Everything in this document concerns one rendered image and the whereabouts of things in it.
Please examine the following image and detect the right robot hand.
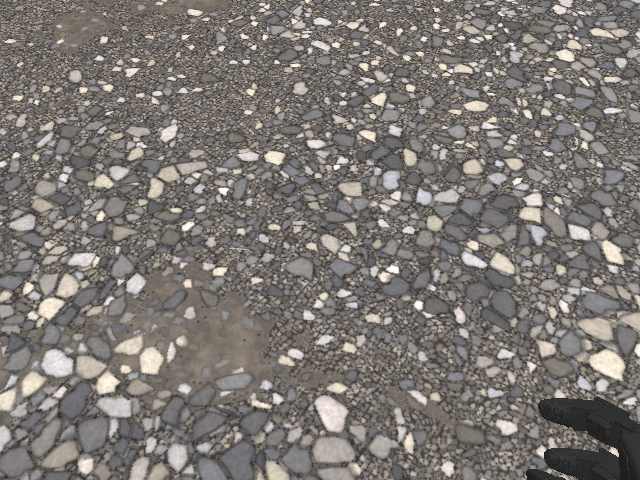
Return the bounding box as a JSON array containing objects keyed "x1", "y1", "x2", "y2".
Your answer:
[{"x1": 526, "y1": 397, "x2": 640, "y2": 480}]

